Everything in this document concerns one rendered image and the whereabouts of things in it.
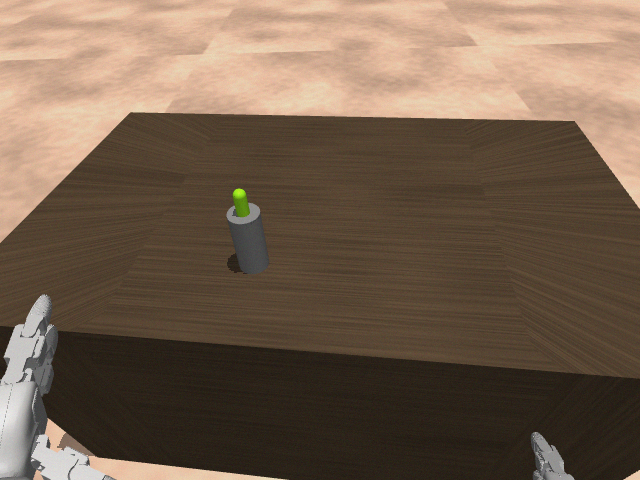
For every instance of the left robot hand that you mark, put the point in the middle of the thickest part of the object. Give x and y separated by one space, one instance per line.
24 446

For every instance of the right robot hand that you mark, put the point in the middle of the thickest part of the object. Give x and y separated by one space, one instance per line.
549 464

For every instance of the bottle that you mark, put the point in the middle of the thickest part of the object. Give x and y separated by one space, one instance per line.
247 233

